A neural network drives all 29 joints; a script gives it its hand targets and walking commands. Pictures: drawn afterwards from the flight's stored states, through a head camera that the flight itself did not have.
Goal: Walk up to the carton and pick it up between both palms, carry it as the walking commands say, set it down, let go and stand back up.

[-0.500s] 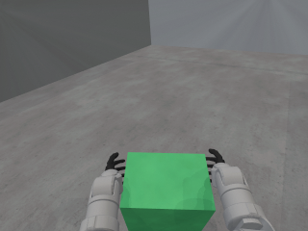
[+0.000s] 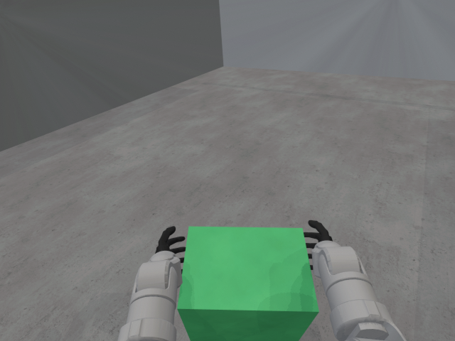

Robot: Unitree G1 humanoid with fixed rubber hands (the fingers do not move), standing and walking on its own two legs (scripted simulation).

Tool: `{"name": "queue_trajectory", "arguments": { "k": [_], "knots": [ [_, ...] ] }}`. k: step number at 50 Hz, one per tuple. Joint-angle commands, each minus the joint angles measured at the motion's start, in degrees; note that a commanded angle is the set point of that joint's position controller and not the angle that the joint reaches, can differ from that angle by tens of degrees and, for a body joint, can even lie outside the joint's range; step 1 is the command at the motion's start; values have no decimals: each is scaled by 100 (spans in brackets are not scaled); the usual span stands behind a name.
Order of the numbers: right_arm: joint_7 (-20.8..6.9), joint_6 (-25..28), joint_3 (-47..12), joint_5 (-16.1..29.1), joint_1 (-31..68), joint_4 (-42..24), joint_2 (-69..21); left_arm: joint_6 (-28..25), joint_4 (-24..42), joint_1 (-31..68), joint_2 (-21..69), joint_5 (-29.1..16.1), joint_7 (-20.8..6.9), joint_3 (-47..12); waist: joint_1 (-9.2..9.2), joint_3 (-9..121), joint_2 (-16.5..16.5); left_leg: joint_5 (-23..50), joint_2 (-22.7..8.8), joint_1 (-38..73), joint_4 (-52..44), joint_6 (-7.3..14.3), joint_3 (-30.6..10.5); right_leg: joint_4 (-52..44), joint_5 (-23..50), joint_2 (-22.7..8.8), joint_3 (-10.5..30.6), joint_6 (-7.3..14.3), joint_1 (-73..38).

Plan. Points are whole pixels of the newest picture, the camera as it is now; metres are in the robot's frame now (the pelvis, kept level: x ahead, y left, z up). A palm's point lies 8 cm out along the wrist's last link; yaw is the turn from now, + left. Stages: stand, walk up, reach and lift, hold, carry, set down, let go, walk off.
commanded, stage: hold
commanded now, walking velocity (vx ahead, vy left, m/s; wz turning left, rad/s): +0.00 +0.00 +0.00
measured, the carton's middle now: (244, 288) +0.30 +0.01 -0.04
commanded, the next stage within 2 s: carry in 0.66 s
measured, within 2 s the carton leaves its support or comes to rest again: neither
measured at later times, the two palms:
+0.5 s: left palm (165, 263) +0.29 +0.15 +0.06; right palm (325, 254) +0.30 -0.15 +0.06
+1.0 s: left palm (142, 235) +0.32 +0.20 +0.10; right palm (298, 225) +0.33 -0.11 +0.10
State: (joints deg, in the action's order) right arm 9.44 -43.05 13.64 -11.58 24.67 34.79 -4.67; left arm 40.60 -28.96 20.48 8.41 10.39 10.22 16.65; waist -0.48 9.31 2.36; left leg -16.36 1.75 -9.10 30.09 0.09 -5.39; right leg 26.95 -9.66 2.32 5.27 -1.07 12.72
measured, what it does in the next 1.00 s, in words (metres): lifts its right foot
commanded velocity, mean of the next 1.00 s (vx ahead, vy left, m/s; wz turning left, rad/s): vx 0.19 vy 0.00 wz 0.00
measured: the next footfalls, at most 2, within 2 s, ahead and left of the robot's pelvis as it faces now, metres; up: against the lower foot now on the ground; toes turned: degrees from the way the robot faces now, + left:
right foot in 1.28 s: +0.23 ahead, -0.09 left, +0.00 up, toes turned -9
left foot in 1.64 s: +0.52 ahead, +0.16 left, +0.00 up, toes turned +9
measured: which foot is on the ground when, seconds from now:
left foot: down 0.00-1.00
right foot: down 0.00-0.86, up 0.88-1.00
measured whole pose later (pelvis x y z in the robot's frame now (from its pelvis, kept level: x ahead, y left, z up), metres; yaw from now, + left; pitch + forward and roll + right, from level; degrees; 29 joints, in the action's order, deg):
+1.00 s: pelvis +0.02 +0.03 +0.01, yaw +0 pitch +4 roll -4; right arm 6.9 -54.4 10.2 -12.1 20.4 3.4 -9.5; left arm 57.7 7.2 16.9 9.2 10.4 11.9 10.6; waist 0.7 6.3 1.5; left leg -16.4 -0.9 -11.6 23.7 4.0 0.2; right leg 45.5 -15.8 0.1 -3.6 -0.9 27.3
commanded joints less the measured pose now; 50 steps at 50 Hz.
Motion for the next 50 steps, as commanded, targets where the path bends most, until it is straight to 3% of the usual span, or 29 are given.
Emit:
{"name": "queue_trajectory", "arguments": {
  "k": [1,2,4,6,11,13,17,18,19,20,22,24,26,30,32,33,35,36,37,38,40,41,42,43,44,45,46,47,50],
  "knots": [
    [-2771,294,-2309,1164,3033,-521,-6589,-254,390,4170,5648,-1177,-2990,-2667,189,1093,-28,127,230,-1129,-1146,-27,30,-407,462,112,-193,19,-1847],
    [-2757,286,-2355,1159,2985,-611,-6517,-223,353,4030,5724,-1218,-2997,-2751,233,1087,-276,241,222,-981,-1165,-50,22,-468,520,163,-243,2,-1789],
    [-2749,277,-2207,1154,3077,-435,-6463,-212,270,4174,5602,-1152,-3005,-2602,215,983,-45,153,239,-1076,-1140,-31,49,-439,431,109,-194,9,-1764],
    [-2757,282,-2255,1112,3158,-522,-6463,-213,112,3986,5582,-1049,-2964,-2467,117,842,-394,120,247,-1099,-1115,-4,41,-478,293,136,-217,-6,-1675],
    [-2788,322,-2262,1209,3228,-625,-6439,-209,82,3998,5706,-1086,-2981,-2523,180,1017,54,-72,206,-1127,-1181,-8,11,-379,324,117,-220,13,-1860],
    [-2760,315,-2311,1146,3009,-582,-6511,-278,372,4086,5669,-1168,-2977,-2666,243,1041,-249,255,238,-1035,-1082,-23,17,-443,441,128,-227,-13,-1835],
    [-2740,339,-2183,1077,3159,-639,-6454,-270,200,4075,5642,-1082,-2975,-2495,230,964,-235,2,243,-1073,-1063,-1,46,-470,145,105,-190,1,-1675],
    [-2737,308,-2248,1101,3249,-638,-6388,-217,-68,3779,5506,-968,-2987,-2294,69,691,-223,65,244,-1245,-1120,9,51,-481,231,77,-189,-10,-1768],
    [-2737,331,-2255,1101,3145,-548,-6493,-272,108,4031,5648,-1131,-3013,-2489,204,1062,-364,232,252,-1076,-1096,-1,63,-490,360,102,-190,-21,-1704],
    [-2746,297,-2234,1104,3134,-525,-6512,-237,84,3912,5551,-1003,-2988,-2385,47,906,-108,308,266,-1104,-1078,-29,74,-506,452,76,-168,15,-1685],
    [-2743,321,-2369,1150,3189,-744,-6547,-285,260,3910,5578,-1129,-2986,-2430,95,1094,-438,335,264,-1004,-1047,9,40,-478,363,101,-178,-42,-1743],
    [-2761,326,-2254,1132,3238,-626,-6462,-229,194,4010,5663,-1037,-2967,-2498,180,977,-103,137,260,-1027,-1116,-22,37,-440,369,105,-203,0,-1684],
    [-2748,335,-2319,1140,3151,-638,-6482,-261,339,4083,5718,-1178,-2995,-2619,272,985,-261,171,270,-1015,-1086,-41,56,-500,326,126,-233,-5,-1714],
    [-2784,305,-2236,1140,3174,-504,-6469,-284,246,4118,5542,-1103,-2971,-2462,162,927,-344,-84,141,-1157,-1241,37,-26,-417,182,141,-277,-43,-1830],
    [-2764,333,-2348,1199,3121,-677,-6425,-237,160,3917,5622,-1056,-2985,-2528,145,806,-47,382,245,-1076,-1147,-60,36,-441,623,109,-229,13,-1703],
    [-2668,416,-2552,973,3253,-630,-6325,-186,214,3681,5906,-1218,-2902,-2997,3,39,-850,-947,-350,-1594,-275,66,142,-682,-1143,-1147,504,266,-55],
    [-2613,319,-2713,1128,3492,-848,-6481,-126,834,4437,5939,-1505,-2792,-3191,10,-412,-1390,-2093,190,-1775,966,125,525,-1555,-4292,-1435,1269,676,1062],
    [-2563,245,-2973,1329,3657,-1212,-6616,-55,1156,4551,5946,-1687,-2705,-3313,49,-279,-2252,-1297,497,-1238,2200,32,1099,-2328,-4687,-1794,1743,823,1664],
    [-2480,189,-3493,1682,4080,-1866,-6781,47,1481,4461,6166,-1921,-2622,-3547,95,-7,-2294,-826,286,-727,2285,94,946,-2559,-4376,-1866,1857,738,1970],
    [-2429,76,-3674,1814,3800,-1992,-6883,171,1839,4345,6253,-2020,-2522,-3808,163,508,-1672,-649,-26,-340,966,215,659,-2033,-3553,-1562,1278,545,1578],
    [-2296,-121,-3921,2059,3598,-2764,-7001,499,2367,4153,6655,-2272,-2449,-4281,149,1423,-678,-553,99,-35,-890,326,901,-583,-2280,-911,326,522,400],
    [-2248,-168,-4046,2218,3663,-3209,-7038,605,2792,4224,6655,-2326,-2402,-4501,222,1701,-58,-880,-434,607,-1447,402,253,491,-1587,-572,-257,323,731],
    [-2178,-315,-4008,2330,3528,-3555,-7054,748,3642,4644,6743,-2560,-2290,-4853,304,1745,1358,-1216,-1689,1492,-1962,768,-1500,1816,-1112,-88,-842,71,2025],
    [-2071,-472,-4063,2435,3350,-3907,-6884,954,4112,4626,6730,-2686,-2181,-5064,283,1453,1870,-754,-2337,2028,-2154,1039,-2327,2597,-1480,-198,-915,-78,3322],
    [-1998,-661,-4167,2592,3420,-4309,-6778,1144,4218,4450,6660,-2701,-2062,-5027,187,1293,1336,516,-2427,2281,-1985,1009,-2061,2921,-1295,-431,-677,-125,3580],
    [-1917,-868,-4185,2523,3052,-4245,-6709,1368,3986,4044,6496,-2644,-2038,-5006,222,1235,354,474,-2262,1842,-1999,1069,-1822,2681,-1033,-569,-596,-91,3169],
    [-1814,-1018,-4311,2544,2870,-4563,-6736,1562,4014,3606,6407,-2562,-1976,-4923,213,1189,19,639,-2123,1601,-2026,1147,-1669,2318,-844,-473,-663,-53,2862],
    [-1731,-1173,-4430,2607,2688,-5007,-6642,1701,4268,3239,6331,-2580,-1913,-4986,189,1088,-15,1401,-1885,1575,-1863,1103,-1206,1974,-700,-396,-840,-33,2723],
    [-1496,-1597,-4375,2661,2095,-5762,-6170,2179,4321,2040,6223,-2499,-1643,-5002,190,917,750,1746,-1670,2009,-1955,948,-722,1532,-433,-284,-1132,-90,2900]
  ]
}}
